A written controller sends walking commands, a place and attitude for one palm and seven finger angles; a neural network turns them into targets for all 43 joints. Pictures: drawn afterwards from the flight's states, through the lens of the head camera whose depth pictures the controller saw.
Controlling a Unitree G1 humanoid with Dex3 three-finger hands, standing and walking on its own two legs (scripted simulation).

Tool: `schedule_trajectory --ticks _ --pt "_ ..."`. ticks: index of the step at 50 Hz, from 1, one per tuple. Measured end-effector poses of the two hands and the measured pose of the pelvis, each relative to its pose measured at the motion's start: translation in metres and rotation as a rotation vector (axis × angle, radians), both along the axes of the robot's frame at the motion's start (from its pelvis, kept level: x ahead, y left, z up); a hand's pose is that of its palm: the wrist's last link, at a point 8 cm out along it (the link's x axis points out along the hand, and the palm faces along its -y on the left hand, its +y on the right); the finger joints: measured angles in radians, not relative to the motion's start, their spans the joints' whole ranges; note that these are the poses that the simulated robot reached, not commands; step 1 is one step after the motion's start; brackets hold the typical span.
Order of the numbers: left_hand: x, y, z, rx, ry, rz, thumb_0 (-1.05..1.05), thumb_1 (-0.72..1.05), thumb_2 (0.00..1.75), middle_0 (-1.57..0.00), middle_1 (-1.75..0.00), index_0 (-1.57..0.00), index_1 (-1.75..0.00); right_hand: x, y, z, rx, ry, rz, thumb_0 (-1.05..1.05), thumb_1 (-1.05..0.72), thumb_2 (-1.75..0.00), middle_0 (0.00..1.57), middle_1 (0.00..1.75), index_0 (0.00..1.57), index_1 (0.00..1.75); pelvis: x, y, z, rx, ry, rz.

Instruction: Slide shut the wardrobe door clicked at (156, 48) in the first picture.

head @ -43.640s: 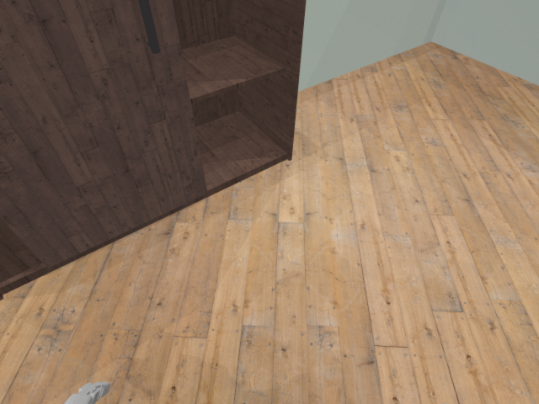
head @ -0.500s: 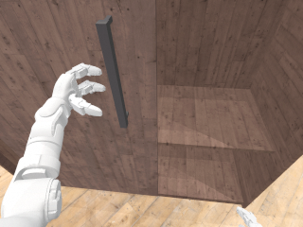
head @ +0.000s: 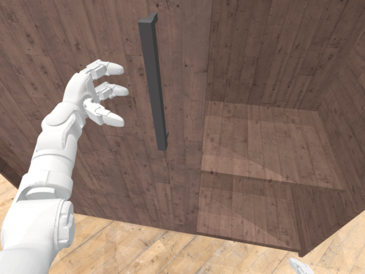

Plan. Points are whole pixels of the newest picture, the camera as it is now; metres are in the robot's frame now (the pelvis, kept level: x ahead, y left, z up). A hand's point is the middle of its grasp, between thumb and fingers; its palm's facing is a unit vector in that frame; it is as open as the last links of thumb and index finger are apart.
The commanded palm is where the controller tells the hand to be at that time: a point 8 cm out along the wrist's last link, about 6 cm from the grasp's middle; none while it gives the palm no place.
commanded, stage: move the hooked fingers beside the handle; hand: left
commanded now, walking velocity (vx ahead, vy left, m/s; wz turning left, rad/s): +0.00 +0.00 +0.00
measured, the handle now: (158, 94) +0.45 +0.06 +0.19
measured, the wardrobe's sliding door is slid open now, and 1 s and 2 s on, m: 0.53 0.53 0.53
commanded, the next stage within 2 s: feel for the door with the fingertips in 0.52 s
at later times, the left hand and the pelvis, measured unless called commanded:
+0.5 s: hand (111, 97) +0.42 +0.16 +0.20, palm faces -0.14 -0.99 -0.03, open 13.5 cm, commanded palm +0.42 +0.21 +0.19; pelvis -0.02 +0.02 -0.01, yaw +1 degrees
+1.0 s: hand (115, 98) +0.42 +0.15 +0.19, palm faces -0.07 -1.00 -0.03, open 13.8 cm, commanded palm +0.43 +0.17 +0.19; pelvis -0.03 +0.03 -0.01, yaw +2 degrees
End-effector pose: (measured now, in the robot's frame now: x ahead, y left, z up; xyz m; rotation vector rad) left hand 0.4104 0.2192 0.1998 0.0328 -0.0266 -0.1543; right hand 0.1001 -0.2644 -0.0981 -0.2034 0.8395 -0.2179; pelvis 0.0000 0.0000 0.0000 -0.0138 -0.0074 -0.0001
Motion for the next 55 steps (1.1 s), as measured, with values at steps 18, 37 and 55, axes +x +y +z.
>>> schedule_trajectory --ticks 18,37,55 --pt "0.0 0.0 -0.002 -0.012 -0.015 0.01 -0.01 -0.5 0.3 -0.46 -1.23 -0.38 -1.24 -0.003 0.025 -0.001 0.018 0.001 0.039 0.01 -0.9 -0.9 0.2 0.3 0.21 0.3 -0.009 0.012 -0.003 -0.011 0.013 0.013" --pt "-0.002 -0.002 -0.003 -0.016 -0.029 0.029 -0.01 -0.5 0.3 -0.44 -1.22 -0.37 -1.24 -0.044 0.03 -0.01 -0.002 0.071 0.03 0.01 -0.9 -0.9 0.2 0.3 0.21 0.3 -0.027 0.022 -0.01 -0.022 0.033 0.023" --pt "-0.007 -0.01 -0.004 -0.006 -0.047 0.081 -0.01 -0.5 0.3 -0.37 -1.28 -0.3 -1.28 -0.038 0.048 -0.014 0.006 0.046 0.084 0.01 -0.9 -0.9 0.2 0.3 0.21 0.3 -0.035 0.029 -0.015 -0.029 0.046 0.039"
